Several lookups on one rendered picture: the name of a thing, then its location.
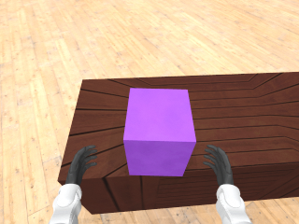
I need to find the robot left hand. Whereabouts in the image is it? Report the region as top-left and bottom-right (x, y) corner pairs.
(65, 145), (97, 186)

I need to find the robot right hand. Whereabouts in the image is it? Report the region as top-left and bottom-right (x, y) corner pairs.
(203, 145), (234, 186)

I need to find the robot right forearm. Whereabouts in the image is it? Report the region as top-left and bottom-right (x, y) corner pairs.
(216, 184), (253, 224)

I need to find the carton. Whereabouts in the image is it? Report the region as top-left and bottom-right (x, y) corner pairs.
(123, 88), (196, 176)

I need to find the robot left forearm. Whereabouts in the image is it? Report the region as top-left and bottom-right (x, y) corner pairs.
(48, 183), (82, 224)

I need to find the pedestal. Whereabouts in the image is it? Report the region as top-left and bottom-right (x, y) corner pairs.
(57, 72), (299, 215)

